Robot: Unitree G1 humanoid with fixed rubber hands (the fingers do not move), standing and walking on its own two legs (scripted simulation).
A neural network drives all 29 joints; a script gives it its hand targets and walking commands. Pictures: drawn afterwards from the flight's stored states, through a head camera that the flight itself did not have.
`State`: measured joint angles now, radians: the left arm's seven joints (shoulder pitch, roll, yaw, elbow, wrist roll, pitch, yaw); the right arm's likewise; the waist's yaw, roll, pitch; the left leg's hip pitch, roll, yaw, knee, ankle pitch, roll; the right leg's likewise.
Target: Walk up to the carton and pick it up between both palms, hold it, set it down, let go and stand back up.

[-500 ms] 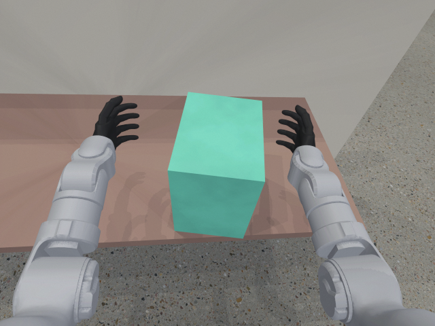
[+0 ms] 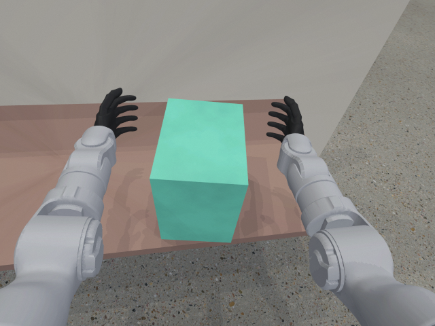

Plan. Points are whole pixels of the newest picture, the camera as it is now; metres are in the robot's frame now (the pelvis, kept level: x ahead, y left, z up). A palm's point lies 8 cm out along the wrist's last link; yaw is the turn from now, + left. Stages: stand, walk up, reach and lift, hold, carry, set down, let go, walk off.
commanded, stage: reach and lift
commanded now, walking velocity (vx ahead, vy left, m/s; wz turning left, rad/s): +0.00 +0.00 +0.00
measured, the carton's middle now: (200, 173) +0.44 +0.01 -0.01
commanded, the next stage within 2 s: none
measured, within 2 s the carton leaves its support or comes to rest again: neither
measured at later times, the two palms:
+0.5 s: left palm (122, 159) +0.45 +0.18 +0.04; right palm (250, 160) +0.43 -0.10 +0.04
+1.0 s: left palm (130, 184) +0.40 +0.16 +0.01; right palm (251, 179) +0.40 -0.10 +0.02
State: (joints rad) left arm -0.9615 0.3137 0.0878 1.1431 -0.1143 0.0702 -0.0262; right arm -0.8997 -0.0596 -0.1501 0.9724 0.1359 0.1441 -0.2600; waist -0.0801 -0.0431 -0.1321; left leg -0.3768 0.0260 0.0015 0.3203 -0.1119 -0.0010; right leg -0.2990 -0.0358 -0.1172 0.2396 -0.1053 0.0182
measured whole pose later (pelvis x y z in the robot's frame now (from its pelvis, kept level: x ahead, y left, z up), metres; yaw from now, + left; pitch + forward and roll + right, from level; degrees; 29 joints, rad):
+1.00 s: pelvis +0.01 +0.00 +0.00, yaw +1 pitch +19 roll -1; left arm -0.76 -0.07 0.66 1.08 0.53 -0.24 0.01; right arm -0.71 0.30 -0.75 0.87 -0.70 -0.24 -0.15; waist 0.00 -0.02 -0.17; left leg -0.48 0.01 -0.01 0.15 0.00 -0.01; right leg -0.39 -0.04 -0.14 0.06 0.00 0.02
